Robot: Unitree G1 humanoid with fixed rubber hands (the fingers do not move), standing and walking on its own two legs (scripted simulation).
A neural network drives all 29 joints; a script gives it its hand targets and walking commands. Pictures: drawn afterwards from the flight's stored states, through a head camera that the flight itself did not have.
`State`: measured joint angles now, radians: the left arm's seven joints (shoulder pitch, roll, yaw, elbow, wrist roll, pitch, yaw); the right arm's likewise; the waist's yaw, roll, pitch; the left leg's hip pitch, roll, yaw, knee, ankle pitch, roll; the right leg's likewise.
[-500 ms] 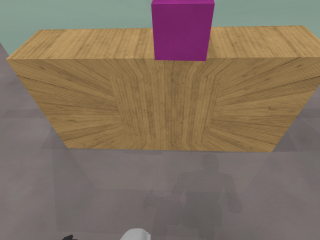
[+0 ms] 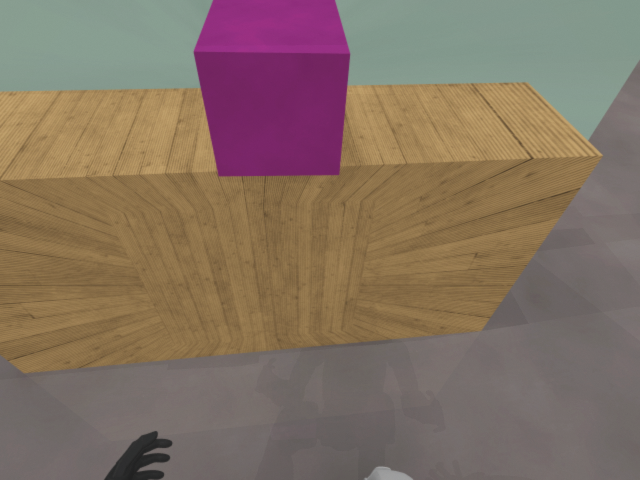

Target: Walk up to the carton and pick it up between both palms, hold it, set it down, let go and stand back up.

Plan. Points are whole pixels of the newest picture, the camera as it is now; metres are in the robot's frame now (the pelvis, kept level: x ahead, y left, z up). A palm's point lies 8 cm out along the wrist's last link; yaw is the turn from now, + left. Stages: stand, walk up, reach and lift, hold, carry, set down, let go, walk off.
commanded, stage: walk up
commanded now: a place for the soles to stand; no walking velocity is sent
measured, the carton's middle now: (277, 81) +0.80 +0.08 +0.12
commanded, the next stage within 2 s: none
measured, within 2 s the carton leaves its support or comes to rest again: neither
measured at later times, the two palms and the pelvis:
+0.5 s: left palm (132, 459) +0.19 +0.26 -0.13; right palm (497, 363) +0.31 -0.28 -0.08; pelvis +0.17 -0.02 -0.01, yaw +3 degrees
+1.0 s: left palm (191, 327) +0.37 +0.20 -0.07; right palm (493, 315) +0.40 -0.31 -0.10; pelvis +0.26 -0.07 +0.01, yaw +7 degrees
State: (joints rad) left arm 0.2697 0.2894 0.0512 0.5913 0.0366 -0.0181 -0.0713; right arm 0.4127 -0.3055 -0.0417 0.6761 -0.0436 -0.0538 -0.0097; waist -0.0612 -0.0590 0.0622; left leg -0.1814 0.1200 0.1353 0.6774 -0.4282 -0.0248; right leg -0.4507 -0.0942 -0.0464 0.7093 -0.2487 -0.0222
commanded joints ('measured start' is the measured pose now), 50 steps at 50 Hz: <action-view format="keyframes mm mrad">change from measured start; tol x32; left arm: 1 277 151 70 -18 8 -31 23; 50 -59 148 -25 -49 -44 5 64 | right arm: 1 -32 -90 -17 -100 3 5 13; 50 -122 -104 3 -101 47 26 16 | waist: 1 173 7 -72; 50 64 48 -139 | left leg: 1 -389 42 -33 130 4 121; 5 -631 -36 -190 687 -58 37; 17 127 -147 -58 -5 225 81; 21 158 368 -975 -450 -487 353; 30 -258 109 -194 -205 499 230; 36 -271 -79 -174 362 -234 3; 50 -72 -25 -247 -143 370 66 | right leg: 1 491 29 48 -107 -137 -68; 3 456 -351 769 -500 -599 -248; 14 161 -227 162 -336 115 -233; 22 -408 -5 87 626 -303 13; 32 308 79 -56 -73 195 20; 36 185 -330 512 -381 -80 -258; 50 220 -84 64 -193 226 -39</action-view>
